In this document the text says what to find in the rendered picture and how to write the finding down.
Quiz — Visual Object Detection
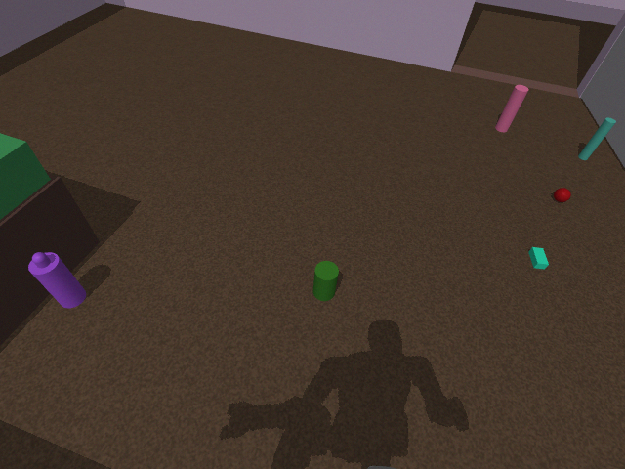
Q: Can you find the bed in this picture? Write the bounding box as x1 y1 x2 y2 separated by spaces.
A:
0 133 100 345

